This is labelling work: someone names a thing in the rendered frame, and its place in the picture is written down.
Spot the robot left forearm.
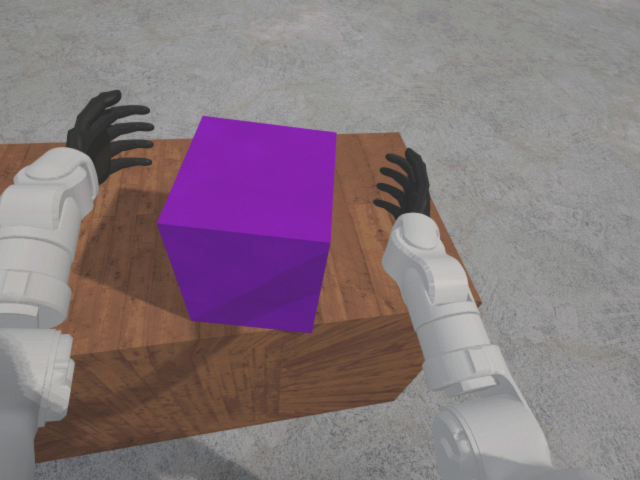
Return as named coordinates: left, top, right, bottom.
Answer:
left=0, top=147, right=99, bottom=329

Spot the robot right forearm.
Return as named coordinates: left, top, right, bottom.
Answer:
left=382, top=213, right=551, bottom=462

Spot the robot right upper arm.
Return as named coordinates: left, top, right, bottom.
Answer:
left=432, top=394, right=610, bottom=480

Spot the robot left hand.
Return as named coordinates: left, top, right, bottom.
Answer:
left=66, top=90, right=154, bottom=185

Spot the pedestal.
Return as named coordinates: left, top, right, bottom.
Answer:
left=0, top=132, right=482, bottom=464

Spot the carton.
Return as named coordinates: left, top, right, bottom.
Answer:
left=157, top=116, right=337, bottom=333

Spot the robot right hand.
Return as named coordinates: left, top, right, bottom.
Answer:
left=373, top=148, right=431, bottom=220

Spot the robot left upper arm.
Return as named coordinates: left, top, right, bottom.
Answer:
left=0, top=328, right=75, bottom=480

